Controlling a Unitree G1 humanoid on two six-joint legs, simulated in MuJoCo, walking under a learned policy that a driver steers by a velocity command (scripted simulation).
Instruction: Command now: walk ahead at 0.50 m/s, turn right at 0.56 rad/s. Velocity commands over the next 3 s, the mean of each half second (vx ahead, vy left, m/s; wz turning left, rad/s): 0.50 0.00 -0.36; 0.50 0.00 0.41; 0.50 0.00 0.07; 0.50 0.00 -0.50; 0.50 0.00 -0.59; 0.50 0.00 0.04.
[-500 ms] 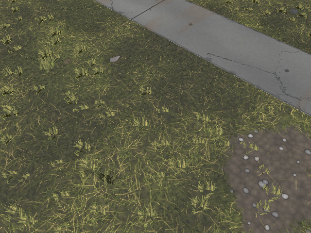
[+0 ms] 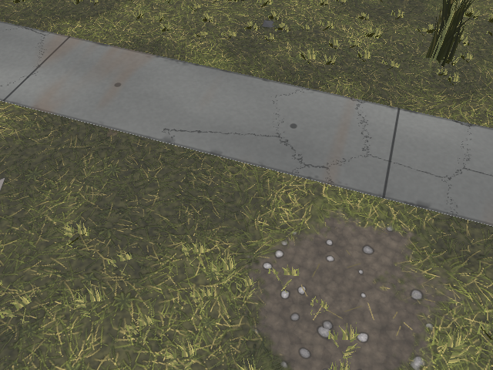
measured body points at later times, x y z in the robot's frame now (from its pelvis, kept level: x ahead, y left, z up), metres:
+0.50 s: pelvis +0.26 -0.08 +0.00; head +0.28 -0.10 +0.45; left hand +0.40 +0.17 -0.10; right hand +0.36 -0.37 -0.11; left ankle +0.45 +0.07 -0.66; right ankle +0.22 -0.15 -0.74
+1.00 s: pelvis +0.56 -0.04 +0.00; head +0.59 -0.03 +0.45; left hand +0.71 +0.23 -0.09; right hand +0.67 -0.31 -0.10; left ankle +0.56 +0.02 -0.74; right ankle +0.63 -0.22 -0.67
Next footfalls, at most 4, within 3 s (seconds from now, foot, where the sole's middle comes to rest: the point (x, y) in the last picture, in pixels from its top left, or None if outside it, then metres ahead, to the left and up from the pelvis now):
0.18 right None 0.26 -0.15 -0.78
0.76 left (228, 329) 0.60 0.02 -0.78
1.26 right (275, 239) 0.89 -0.15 -0.78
1.74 left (202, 188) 1.12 0.08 -0.78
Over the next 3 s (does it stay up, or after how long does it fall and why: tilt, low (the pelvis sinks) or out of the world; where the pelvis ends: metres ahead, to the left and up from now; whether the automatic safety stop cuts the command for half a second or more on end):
stays up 1.57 -0.24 0.00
